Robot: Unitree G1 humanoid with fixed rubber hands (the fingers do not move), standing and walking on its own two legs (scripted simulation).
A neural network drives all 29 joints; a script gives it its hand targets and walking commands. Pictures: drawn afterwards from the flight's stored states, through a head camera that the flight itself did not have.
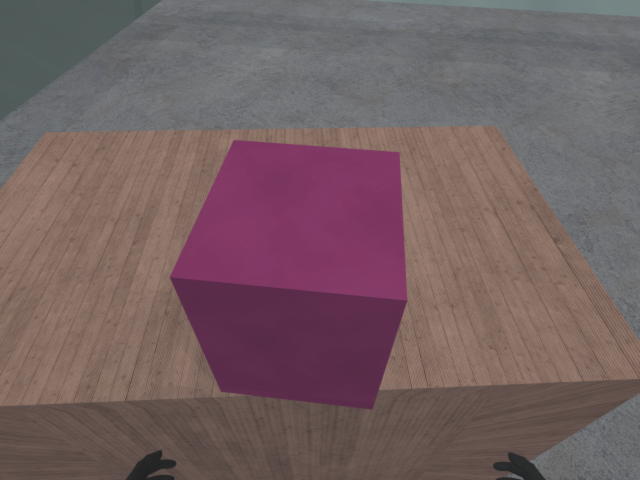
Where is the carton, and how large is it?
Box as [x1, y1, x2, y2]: [170, 140, 406, 408]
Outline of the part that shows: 233,140 170,275 172,283 221,391 372,408 406,302 399,152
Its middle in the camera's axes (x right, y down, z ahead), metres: -0.02 +0.05 +0.48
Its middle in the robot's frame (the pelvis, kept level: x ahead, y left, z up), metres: +0.35 +0.03 +0.08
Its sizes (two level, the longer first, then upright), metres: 0.210 0.200 0.250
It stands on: a pedestal, 0.71 m high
